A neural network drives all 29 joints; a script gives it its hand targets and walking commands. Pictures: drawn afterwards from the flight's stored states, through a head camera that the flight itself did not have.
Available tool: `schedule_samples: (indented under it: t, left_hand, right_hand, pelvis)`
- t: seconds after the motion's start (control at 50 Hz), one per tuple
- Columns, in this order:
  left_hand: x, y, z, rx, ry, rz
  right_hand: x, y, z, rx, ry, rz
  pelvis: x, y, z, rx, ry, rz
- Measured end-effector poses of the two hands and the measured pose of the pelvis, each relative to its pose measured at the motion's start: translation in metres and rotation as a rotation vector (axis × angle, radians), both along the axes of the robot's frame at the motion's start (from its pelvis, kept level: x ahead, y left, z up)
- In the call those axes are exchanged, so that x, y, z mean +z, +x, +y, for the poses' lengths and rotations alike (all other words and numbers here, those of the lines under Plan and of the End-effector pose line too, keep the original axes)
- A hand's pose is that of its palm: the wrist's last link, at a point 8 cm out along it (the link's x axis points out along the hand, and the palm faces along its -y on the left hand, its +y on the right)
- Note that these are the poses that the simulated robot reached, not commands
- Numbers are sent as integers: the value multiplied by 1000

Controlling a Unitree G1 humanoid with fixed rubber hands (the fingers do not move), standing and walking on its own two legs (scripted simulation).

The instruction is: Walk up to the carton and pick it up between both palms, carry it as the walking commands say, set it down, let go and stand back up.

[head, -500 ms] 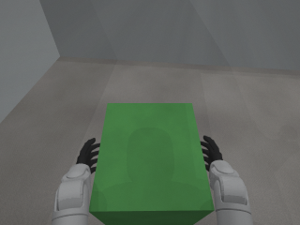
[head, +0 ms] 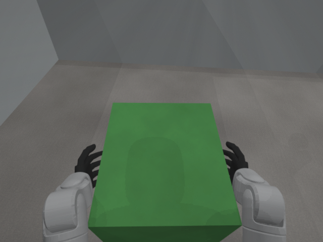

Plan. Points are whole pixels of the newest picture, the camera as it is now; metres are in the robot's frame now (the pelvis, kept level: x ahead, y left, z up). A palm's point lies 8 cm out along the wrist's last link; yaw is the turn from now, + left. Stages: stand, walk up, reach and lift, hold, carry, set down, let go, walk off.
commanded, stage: carry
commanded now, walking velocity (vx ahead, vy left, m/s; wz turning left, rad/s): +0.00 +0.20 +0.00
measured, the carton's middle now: (161, 178) +0.29 +0.00 +0.01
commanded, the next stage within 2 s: none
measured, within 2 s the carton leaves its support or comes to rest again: neither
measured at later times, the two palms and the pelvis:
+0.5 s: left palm (57, 185) +0.23 +0.21 +0.10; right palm (225, 194) +0.21 -0.12 +0.09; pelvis -0.03 +0.07 +0.02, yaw -3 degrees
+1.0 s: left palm out of the picture +0.20 +0.32 +0.10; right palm (174, 220) +0.16 -0.02 +0.09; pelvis -0.06 +0.18 +0.02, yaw -5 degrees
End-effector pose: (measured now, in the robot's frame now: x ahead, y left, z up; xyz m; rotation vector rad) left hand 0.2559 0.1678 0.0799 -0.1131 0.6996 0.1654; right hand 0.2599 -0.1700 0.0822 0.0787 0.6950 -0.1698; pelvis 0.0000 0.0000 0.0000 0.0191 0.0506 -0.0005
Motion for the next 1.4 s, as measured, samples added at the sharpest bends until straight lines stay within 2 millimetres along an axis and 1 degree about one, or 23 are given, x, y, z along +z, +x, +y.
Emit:
schedule_samples:
  t: [0.1, 0.2, 0.26, 0.3, 0.34, 0.4, 0.46, 0.5, 0.56, 0.62, 0.66, 0.72, 0.78, 0.84, 0.92, 0.98, 1.04, 1.08, 1.16, 1.22, 1.28, 1.34, 1.4]
  left_hand:
    - [8, -4, 9, -33, 8, 25]
    - [19, 1, 2, -72, 6, -5]
    - [20, 2, -4, -86, 12, -27]
    - [18, -2, -5, -90, 18, -17]
    - [16, -8, -1, -98, 30, 7]
    - [17, -17, 11, -95, 32, 24]
    - [18, -22, 29, -87, 27, 13]
    - [17, -24, 45, -79, 20, 2]
    - [11, -26, 73, -65, 5, -16]
    - [5, -33, 99, -57, 1, 10]
    - [4, -38, 109, -55, -7, 29]
    - [6, -42, 118, -57, -15, 30]
    - [12, -43, 120, -73, -3, 2]
    - [15, -45, 120, -87, 14, -20]
    - [17, -55, 130, -110, 38, 16]
    - [21, -58, 144, -112, 37, 14]
    - [23, -57, 163, -110, 30, -16]
    - [20, -56, 179, -105, 23, -32]
    - [14, -65, 208, -75, -1, 2]
    - [12, -71, 221, -59, -14, 8]
    - [13, -75, 228, -54, -17, 7]
    - [14, -78, 229, -60, -15, 7]
    - [15, -78, 225, -72, -12, 6]
  right_hand:
    - [5, -16, 9, -43, 19, 24]
    - [14, -26, 3, -87, 19, -7]
    - [10, -31, -2, -105, 33, -29]
    - [5, -37, -3, -110, 40, -18]
    - [3, -44, 1, -110, 43, 6]
    - [5, -50, 13, -104, 43, 23]
    - [10, -51, 30, -92, 33, 11]
    - [12, -49, 45, -83, 23, 0]
    - [12, -47, 74, -70, 11, -17]
    - [8, -51, 99, -69, 14, 8]
    - [8, -55, 110, -59, -3, 27]
    - [10, -62, 118, -66, -6, 28]
    - [11, -70, 121, -85, 9, 1]
    - [5, -78, 122, -106, 35, -22]
    - [3, -94, 132, -125, 55, 14]
    - [8, -97, 146, -126, 52, 12]
    - [15, -93, 165, -114, 31, -18]
    - [16, -89, 180, -105, 21, -33]
    - [16, -89, 208, -88, 14, 1]
    - [18, -91, 222, -67, -4, 6]
    - [19, -94, 229, -61, -10, 4]
    - [20, -98, 229, -66, -9, 5]
    - [20, -103, 225, -79, -6, 4]
  pelvis:
    - [10, -5, 10, -49, -20, 10]
    - [14, -9, 16, -68, -29, 27]
    - [8, -11, 18, -73, -16, 30]
    - [9, -14, 22, -71, -22, 23]
    - [12, -17, 27, -66, -14, 11]
    - [17, -21, 38, -67, -1, 4]
    - [18, -25, 54, -65, 10, 7]
    - [16, -28, 68, -62, 13, 10]
    - [9, -30, 91, -60, 14, 7]
    - [10, -34, 107, -75, -2, 10]
    - [13, -38, 116, -82, -15, 12]
    - [15, -43, 126, -89, -21, 17]
    - [13, -47, 135, -95, -15, 19]
    - [8, -51, 144, -100, -6, 13]
    - [16, -56, 161, -91, -1, -6]
    - [19, -58, 175, -92, 4, -7]
    - [16, -60, 193, -87, -1, -5]
    - [11, -61, 206, -83, -6, -4]
    - [14, -64, 222, -91, -12, -9]
    - [14, -68, 230, -88, -17, -13]
    - [14, -72, 235, -87, -18, -17]
    - [15, -75, 237, -87, -19, -18]
    - [16, -78, 236, -88, -19, -18]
